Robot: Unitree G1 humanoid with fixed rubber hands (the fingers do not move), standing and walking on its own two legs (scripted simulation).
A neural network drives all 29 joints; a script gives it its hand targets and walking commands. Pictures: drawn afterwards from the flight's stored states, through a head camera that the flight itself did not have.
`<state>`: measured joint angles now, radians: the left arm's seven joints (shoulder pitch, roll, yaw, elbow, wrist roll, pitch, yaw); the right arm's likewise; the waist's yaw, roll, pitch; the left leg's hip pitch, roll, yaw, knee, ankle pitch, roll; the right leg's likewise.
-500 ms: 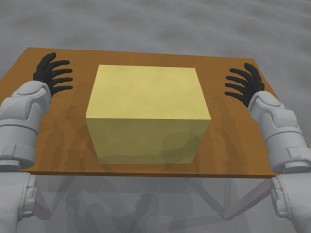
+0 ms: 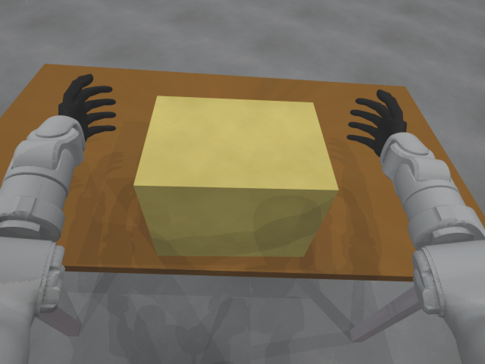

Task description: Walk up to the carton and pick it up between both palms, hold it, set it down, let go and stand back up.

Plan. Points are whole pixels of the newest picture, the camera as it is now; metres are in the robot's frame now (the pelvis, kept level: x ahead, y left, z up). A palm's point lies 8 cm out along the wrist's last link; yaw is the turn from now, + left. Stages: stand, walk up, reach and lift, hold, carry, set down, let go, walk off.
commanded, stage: reach and lift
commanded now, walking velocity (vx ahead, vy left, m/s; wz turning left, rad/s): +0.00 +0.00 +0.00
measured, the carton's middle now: (234, 180) +0.43 +0.01 +0.05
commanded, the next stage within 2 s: none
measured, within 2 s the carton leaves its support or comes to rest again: neither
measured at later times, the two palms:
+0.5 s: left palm (99, 163) +0.43 +0.23 +0.09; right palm (367, 168) +0.42 -0.23 +0.09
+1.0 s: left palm (118, 166) +0.43 +0.20 +0.08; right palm (341, 168) +0.43 -0.19 +0.09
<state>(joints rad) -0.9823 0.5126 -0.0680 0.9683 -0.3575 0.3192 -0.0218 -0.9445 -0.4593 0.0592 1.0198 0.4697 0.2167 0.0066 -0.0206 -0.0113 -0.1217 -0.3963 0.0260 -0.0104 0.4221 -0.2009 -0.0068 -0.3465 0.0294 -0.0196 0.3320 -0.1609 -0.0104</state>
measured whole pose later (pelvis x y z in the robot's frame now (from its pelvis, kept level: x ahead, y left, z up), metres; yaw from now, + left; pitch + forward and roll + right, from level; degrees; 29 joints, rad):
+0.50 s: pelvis -0.02 -0.01 -0.02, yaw +0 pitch +19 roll -1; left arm -1.02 0.41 -0.18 1.35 -0.42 -0.13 -0.02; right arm -0.96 -0.39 0.14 1.24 0.48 -0.08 0.00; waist -0.01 0.00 -0.24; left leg -0.69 0.03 -0.02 0.59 -0.24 -0.02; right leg -0.65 0.03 -0.03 0.53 -0.21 -0.02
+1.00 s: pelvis -0.02 -0.01 -0.02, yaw +1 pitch +20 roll -1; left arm -1.05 0.33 -0.14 1.42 -0.35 -0.20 0.00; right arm -0.99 -0.24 0.08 1.27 0.38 -0.10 -0.07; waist -0.02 -0.01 -0.26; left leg -0.71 0.03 -0.03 0.58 -0.22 -0.02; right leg -0.68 0.03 -0.05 0.54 -0.21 -0.03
